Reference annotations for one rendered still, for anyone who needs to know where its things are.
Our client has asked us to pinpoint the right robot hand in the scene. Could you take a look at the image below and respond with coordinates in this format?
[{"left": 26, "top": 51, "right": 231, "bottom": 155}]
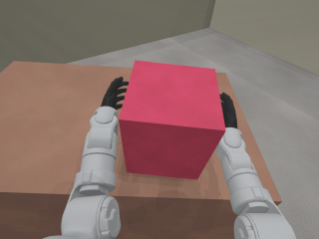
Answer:
[{"left": 219, "top": 93, "right": 237, "bottom": 128}]

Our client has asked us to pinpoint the left robot forearm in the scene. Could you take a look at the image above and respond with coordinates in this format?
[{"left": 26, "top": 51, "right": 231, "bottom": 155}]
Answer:
[{"left": 61, "top": 106, "right": 119, "bottom": 233}]

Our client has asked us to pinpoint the robot left upper arm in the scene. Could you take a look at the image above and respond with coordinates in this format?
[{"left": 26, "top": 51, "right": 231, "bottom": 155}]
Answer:
[{"left": 43, "top": 194, "right": 121, "bottom": 239}]

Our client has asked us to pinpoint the pedestal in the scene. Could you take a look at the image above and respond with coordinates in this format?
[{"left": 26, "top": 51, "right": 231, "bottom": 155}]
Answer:
[{"left": 0, "top": 61, "right": 282, "bottom": 239}]

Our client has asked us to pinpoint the left robot hand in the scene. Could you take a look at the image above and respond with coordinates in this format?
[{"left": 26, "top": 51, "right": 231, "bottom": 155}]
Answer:
[{"left": 101, "top": 77, "right": 129, "bottom": 110}]

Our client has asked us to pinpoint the robot right upper arm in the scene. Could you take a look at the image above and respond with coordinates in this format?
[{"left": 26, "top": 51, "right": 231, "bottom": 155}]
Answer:
[{"left": 233, "top": 213, "right": 295, "bottom": 239}]

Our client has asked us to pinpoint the right robot forearm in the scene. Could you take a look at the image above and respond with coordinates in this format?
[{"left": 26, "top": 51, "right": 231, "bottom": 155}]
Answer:
[{"left": 215, "top": 127, "right": 296, "bottom": 239}]

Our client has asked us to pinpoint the carton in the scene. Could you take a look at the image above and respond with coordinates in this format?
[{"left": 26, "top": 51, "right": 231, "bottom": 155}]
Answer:
[{"left": 119, "top": 60, "right": 226, "bottom": 180}]

